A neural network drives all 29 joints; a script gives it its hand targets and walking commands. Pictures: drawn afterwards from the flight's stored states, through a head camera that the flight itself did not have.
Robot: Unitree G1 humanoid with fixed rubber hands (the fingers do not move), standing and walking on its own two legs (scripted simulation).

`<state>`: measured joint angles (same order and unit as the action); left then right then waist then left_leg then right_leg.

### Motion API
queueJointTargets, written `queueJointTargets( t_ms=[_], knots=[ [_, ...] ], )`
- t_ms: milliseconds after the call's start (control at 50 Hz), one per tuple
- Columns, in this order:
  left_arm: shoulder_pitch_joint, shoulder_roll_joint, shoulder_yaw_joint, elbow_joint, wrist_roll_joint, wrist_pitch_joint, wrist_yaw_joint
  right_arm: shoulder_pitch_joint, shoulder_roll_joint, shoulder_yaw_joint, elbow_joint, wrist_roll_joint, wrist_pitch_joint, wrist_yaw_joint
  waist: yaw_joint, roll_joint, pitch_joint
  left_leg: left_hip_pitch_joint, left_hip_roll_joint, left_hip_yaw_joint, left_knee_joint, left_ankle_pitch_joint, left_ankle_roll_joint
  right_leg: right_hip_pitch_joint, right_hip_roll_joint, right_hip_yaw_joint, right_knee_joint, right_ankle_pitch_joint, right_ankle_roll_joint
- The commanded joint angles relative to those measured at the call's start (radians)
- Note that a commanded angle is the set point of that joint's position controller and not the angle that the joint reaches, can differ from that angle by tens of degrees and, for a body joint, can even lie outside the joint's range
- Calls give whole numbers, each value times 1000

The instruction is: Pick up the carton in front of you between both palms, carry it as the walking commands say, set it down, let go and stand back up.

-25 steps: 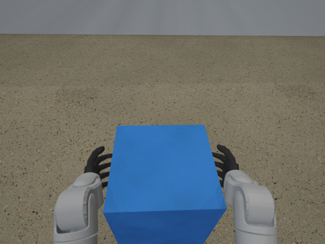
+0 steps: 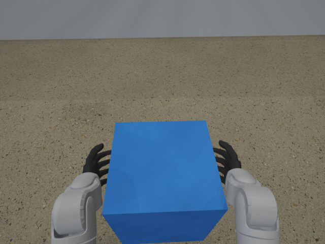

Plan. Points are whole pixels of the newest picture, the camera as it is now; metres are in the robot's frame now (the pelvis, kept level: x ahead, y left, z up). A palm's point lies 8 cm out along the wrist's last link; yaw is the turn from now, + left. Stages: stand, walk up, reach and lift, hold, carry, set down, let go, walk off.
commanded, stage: carry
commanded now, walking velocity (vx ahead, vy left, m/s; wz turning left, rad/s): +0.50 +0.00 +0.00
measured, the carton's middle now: (162, 185) +0.28 +0.00 +0.01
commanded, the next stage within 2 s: none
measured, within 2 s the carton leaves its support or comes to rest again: neither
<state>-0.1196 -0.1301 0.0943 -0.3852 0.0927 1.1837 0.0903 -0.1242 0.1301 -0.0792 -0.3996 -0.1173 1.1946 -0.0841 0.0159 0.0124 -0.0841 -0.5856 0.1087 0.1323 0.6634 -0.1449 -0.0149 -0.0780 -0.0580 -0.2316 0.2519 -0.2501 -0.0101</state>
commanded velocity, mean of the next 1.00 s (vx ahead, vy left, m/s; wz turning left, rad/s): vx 0.00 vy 0.00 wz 0.00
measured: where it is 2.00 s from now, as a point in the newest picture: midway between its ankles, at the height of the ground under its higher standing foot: outside the picture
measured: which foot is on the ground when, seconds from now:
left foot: up 0.00-0.10, down 0.12-1.00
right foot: down 0.00-0.14, up 0.16-0.42, down 0.44-1.00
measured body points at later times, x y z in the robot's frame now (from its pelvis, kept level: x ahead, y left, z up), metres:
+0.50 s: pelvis +0.25 +0.02 -0.01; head +0.25 +0.02 +0.44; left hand +0.54 +0.17 +0.08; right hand +0.53 -0.14 +0.07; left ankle +0.22 +0.11 -0.75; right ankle +0.29 -0.09 -0.75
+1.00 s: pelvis +0.31 +0.02 -0.02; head +0.29 +0.02 +0.43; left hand +0.58 +0.17 +0.07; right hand +0.59 -0.13 +0.07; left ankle +0.22 +0.11 -0.75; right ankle +0.29 -0.09 -0.75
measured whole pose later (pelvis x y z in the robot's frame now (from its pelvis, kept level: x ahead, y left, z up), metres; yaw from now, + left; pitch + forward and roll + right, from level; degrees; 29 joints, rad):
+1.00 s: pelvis +0.31 +0.02 -0.02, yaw +0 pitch +4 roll +0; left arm -0.16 -0.13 0.11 -0.32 0.12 1.21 0.08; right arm -0.16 0.13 -0.11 -0.32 -0.12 1.21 -0.08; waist 0.00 0.01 -0.13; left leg -0.17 0.06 0.18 0.51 -0.38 -0.01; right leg -0.29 -0.07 -0.19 0.54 -0.30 0.00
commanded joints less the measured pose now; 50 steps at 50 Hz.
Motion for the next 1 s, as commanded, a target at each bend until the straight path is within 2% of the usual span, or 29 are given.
queueJointTargets(
  t_ms=[0, 40, 60, 80, 100, 120, 140, 160, 200, 220, 240, 300, 340, 380, 400, 420, 440, 460, 480, 540, 600, 660, 840, 980],
  knots=[
    [-411, -849, -695, -67, -392, 22, -269, -415, 877, 709, -48, 385, 9, 226, 6, -172, -148, 37, -37, 62, -134, 89, 11, 156, -203, 88, -60, 342, -86],
    [-410, -829, -688, -51, -379, 36, -265, -418, 853, 699, -36, 391, 25, 233, 5, -172, -118, 99, -55, 87, -191, 128, 19, 165, -191, 50, 23, 490, -57],
    [-417, -822, -686, -44, -376, 41, -263, -408, 847, 693, -24, 392, 31, 236, -8, -152, -136, 213, -88, 126, -244, 174, 21, 135, -164, 2, 130, 580, -30],
    [-421, -816, -685, -41, -373, 46, -261, -403, 838, 684, -12, 391, 36, 240, -19, -116, -178, 376, -123, 161, -280, 195, 23, 72, -120, -36, 267, 617, 1],
    [-425, -805, -684, -31, -371, 50, -260, -410, 827, 674, -3, 391, 41, 245, -32, -65, -233, 576, -23, 51, -258, 322, 31, -69, -93, -19, 420, 415, 38],
    [-468, -814, -696, -39, -383, 61, -257, -414, 810, 652, 26, 379, 41, 248, -43, 147, -336, 831, 241, -285, -226, 574, 154, -308, -14, 15, 699, 55, 82],
    [-462, -817, -699, -39, -385, 65, -258, -393, 832, 651, 54, 385, 33, 251, -42, 298, -382, 895, 324, -467, -293, 675, 264, -469, 63, 88, 894, -301, 83],
    [-474, -848, -708, -29, -386, 57, -261, -400, 858, 654, 32, 399, 26, 255, -35, 233, -361, 835, 324, -404, -313, 738, 267, -499, 22, 175, 967, -337, 63],
    [-526, -907, -721, -50, -394, 32, -263, -450, 937, 669, 7, 415, 7, 260, -31, 110, -344, 728, 264, -233, -324, 722, 186, -466, -51, 223, 832, -251, 32],
    [-541, -933, -732, -60, -397, 23, -260, -468, 961, 675, -1, 421, -2, 262, -23, 96, -332, 663, 229, -159, -347, 649, 143, -412, -72, 223, 679, -205, 32],
    [-542, -957, -737, -64, -400, 15, -257, -481, 971, 677, -14, 423, -8, 262, -21, 108, -334, 622, 196, -106, -357, 621, 124, -342, -47, 188, 581, -177, 37],
    [-479, -957, -739, -77, -386, -2, -244, -440, 963, 679, -42, 425, -18, 264, -22, 128, -363, 621, 176, -32, -341, 618, 137, -253, -2, 136, 369, -121, 43],
    [-466, -937, -740, -95, -380, -2, -239, -420, 943, 679, -54, 419, -19, 264, -28, 147, -368, 620, 163, -3, -314, 595, 133, -222, -3, 104, 281, 7, 42],
    [-459, -916, -736, -104, -378, 8, -241, -416, 916, 678, -53, 412, -12, 262, -19, 119, -346, 554, 123, 36, -273, 435, 93, -122, -15, 76, 118, 246, 45],
    [-457, -901, -731, -100, -377, 17, -244, -410, 903, 677, -42, 403, -6, 261, -19, 101, -330, 507, 104, 33, -253, 315, 63, -64, -43, 84, 85, 329, 47],
    [-455, -882, -723, -90, -377, 29, -249, -398, 889, 676, -21, 391, 0, 260, -19, 68, -323, 436, 101, 27, -232, 195, 36, 9, -109, 124, 93, 399, 45],
    [-462, -868, -713, -66, -371, 36, -255, -404, 873, 678, -18, 386, 10, 258, -28, -10, -314, 398, 62, 26, -222, 91, 7, 26, -180, 177, 165, 573, 24],
    [-452, -870, -699, -21, -365, 38, -260, -430, 864, 682, -18, 390, 23, 258, -26, -73, -299, 419, 54, -5, -235, 86, -4, -8, -189, 192, 191, 586, -3],
    [-427, -871, -684, 22, -361, 40, -264, -443, 858, 683, -2, 391, 35, 259, -23, -105, -269, 437, 62, -7, -227, 105, -6, -45, -175, 188, 191, 568, -4],
    [-422, -880, -670, 73, -358, 42, -270, -468, 869, 689, 47, 396, 39, 264, -20, -84, -256, 442, 62, -9, -176, 281, -12, -46, -148, 166, 227, 701, -2],
    [-465, -902, -672, 67, -368, 35, -268, -500, 895, 693, 53, 407, 32, 264, -18, -61, -296, 446, 55, -7, -161, 340, -21, -15, -143, 156, 263, 770, -5],
    [-495, -917, -682, 43, -377, 30, -263, -509, 913, 692, 48, 412, 25, 262, -17, -41, -316, 457, 50, -6, -153, 370, -22, -6, -138, 149, 283, 787, -8],
    [-495, -913, -704, 0, -389, 29, -260, -468, 914, 680, 33, 400, 18, 254, -18, 4, -324, 510, 60, -12, -148, 504, -11, -45, -110, 126, 303, 657, 3],
    [-481, -902, -702, 8, -383, 33, -262, -458, 902, 678, 38, 395, 22, 255, -18, 1, -299, 493, 67, -20, -155, 462, 0, -49, -115, 127, 301, 586, 3]
  ],
)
